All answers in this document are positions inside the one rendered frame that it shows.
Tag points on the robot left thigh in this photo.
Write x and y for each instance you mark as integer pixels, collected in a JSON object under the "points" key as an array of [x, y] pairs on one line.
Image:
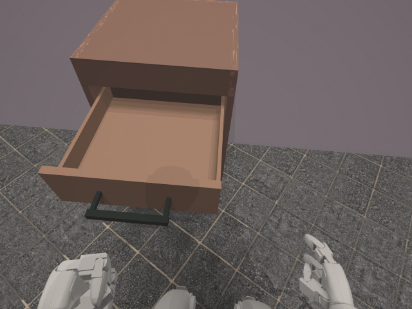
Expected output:
{"points": [[177, 299]]}

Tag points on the robot left hand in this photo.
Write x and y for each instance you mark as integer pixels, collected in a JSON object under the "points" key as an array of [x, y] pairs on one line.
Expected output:
{"points": [[87, 280]]}

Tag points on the cabinet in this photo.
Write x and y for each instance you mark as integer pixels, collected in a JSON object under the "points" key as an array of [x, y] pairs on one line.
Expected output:
{"points": [[183, 46]]}

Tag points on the robot right hand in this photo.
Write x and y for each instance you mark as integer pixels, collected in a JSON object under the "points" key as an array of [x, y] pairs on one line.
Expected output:
{"points": [[330, 285]]}

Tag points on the handle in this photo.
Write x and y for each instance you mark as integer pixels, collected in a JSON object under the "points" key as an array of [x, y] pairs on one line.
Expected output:
{"points": [[93, 214]]}

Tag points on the drawer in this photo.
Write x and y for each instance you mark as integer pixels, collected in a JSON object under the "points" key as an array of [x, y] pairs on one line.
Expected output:
{"points": [[139, 147]]}

